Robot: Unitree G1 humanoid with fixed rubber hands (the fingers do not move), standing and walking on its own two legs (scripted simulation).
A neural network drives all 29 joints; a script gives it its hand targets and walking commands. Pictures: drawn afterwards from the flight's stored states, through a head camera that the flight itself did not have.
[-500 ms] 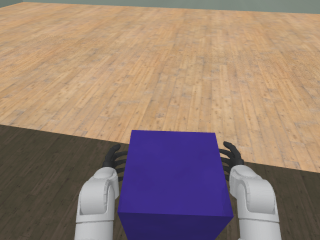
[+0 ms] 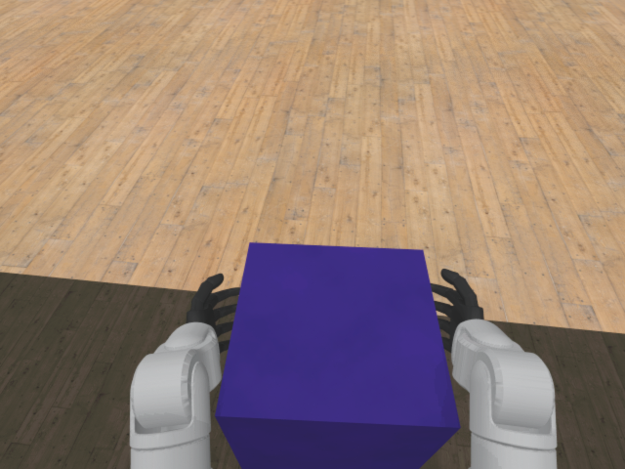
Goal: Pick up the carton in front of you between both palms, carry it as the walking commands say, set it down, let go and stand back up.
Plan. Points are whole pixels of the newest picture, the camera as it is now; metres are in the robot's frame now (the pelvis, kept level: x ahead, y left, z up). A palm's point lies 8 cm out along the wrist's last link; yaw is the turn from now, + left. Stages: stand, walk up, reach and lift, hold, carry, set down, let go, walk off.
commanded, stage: carry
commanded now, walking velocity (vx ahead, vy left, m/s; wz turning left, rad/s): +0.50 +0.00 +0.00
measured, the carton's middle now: (329, 369) +0.26 +0.00 +0.00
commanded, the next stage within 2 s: none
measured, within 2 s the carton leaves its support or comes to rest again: neither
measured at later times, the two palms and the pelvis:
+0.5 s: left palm (238, 166) +0.59 +0.15 +0.07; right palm (407, 149) +0.63 -0.15 +0.07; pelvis +0.32 -0.03 -0.01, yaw +5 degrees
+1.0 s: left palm (245, 63) +0.98 +0.18 +0.08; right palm (371, 59) +0.98 -0.12 +0.08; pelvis +0.61 +0.02 -0.01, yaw +2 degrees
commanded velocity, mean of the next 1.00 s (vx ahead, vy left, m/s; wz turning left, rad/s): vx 0.50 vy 0.00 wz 0.00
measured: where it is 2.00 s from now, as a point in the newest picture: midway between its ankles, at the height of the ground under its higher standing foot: (320, 236)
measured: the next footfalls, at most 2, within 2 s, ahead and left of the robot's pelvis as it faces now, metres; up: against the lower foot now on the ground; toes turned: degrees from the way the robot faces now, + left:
right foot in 0.36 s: +0.41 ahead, -0.10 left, +0.00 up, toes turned -8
left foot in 0.80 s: +0.69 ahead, +0.11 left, +0.00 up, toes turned +12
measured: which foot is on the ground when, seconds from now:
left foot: down 0.00-0.38, up 0.40-0.78, down 0.80-1.00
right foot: up 0.00-0.34, down 0.36-0.82, up 0.84-1.00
